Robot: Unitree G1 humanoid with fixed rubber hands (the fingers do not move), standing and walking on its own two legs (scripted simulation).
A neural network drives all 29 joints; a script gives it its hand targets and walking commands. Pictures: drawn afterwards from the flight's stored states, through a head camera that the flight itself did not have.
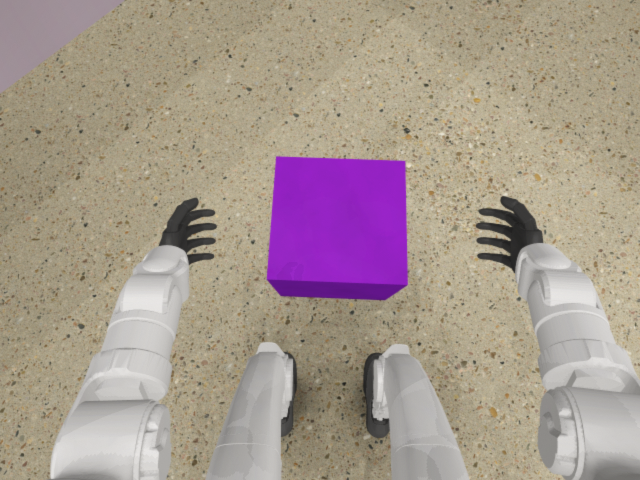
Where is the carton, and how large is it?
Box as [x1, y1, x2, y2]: [267, 156, 407, 299]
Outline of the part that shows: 276,156 267,279 280,295 385,299 407,284 404,161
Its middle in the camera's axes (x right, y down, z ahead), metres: +0.04 -0.01 +0.98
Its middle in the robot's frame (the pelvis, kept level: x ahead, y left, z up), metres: +0.52 -0.02 -0.54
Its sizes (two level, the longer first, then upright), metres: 0.293 0.282 0.293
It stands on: the floor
